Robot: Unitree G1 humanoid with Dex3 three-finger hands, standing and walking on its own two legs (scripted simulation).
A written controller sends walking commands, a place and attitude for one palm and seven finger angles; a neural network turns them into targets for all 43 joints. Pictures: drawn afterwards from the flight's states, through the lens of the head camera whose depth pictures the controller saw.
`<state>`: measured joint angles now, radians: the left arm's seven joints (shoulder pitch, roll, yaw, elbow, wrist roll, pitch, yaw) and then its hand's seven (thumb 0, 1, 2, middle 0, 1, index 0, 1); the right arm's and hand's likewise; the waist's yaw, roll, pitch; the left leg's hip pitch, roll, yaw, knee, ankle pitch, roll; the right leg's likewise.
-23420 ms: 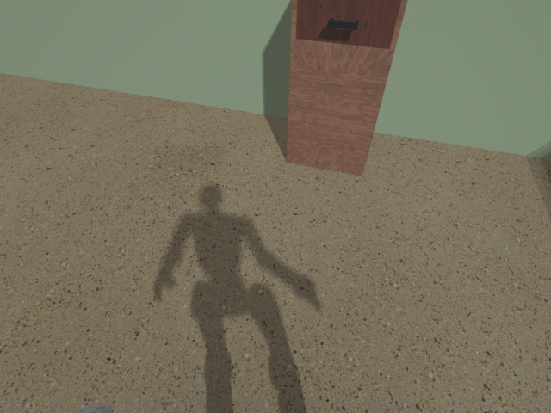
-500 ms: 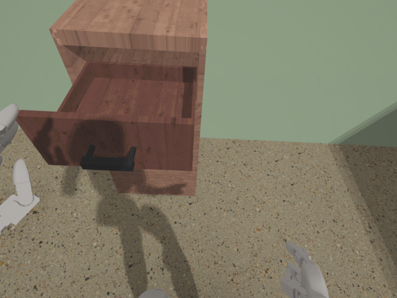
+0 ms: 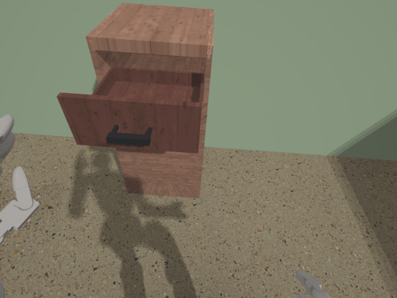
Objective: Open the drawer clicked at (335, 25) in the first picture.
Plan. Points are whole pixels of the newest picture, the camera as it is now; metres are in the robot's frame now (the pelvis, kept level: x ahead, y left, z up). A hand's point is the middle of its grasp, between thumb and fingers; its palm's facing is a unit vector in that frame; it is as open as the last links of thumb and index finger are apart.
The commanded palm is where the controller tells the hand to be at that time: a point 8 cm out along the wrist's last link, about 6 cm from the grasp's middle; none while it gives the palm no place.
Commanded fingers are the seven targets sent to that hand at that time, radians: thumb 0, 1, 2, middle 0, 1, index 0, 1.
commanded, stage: stop stepping back and stand still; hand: left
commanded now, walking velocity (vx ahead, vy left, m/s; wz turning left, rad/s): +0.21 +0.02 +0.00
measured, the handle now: (130, 134) +0.54 +0.22 +0.02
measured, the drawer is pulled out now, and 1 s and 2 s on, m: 0.30 0.30 0.30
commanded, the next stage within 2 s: let the arm hang, fingers relaxed in 0.44 s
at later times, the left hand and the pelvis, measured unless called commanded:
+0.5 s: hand (20, 235) +0.15 +0.23 +0.20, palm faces +0.44 -0.78 -0.44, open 7.5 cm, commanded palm +0.09 +0.27 +0.21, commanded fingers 0.00 0.90 0.90 -0.20 -0.30 -0.20 -0.30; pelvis -0.03 -0.01 +0.00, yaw +1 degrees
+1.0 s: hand out of the picture -0.07 +0.20 -0.17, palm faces +0.06 -0.97 -0.22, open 7.1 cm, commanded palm none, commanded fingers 0.00 0.90 0.90 -0.20 -0.30 -0.20 -0.30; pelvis -0.03 +0.00 +0.01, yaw +3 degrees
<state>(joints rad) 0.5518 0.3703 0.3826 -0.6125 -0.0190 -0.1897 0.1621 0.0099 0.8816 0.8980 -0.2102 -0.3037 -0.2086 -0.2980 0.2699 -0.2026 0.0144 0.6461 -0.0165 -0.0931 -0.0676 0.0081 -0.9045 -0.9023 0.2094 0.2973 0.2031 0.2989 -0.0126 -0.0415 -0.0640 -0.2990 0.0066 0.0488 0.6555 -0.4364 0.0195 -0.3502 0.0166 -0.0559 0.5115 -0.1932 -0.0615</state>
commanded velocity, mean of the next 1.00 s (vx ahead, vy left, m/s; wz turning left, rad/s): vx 0.04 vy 0.01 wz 0.00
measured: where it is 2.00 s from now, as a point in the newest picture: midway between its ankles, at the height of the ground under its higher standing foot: outside the picture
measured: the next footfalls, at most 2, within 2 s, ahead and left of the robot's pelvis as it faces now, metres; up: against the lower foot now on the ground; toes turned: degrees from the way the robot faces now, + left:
left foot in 0.02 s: +0.03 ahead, +0.12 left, +0.00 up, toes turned +5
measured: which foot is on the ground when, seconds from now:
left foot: up 0.00-0.00, down 0.02-1.00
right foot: down 0.00-1.00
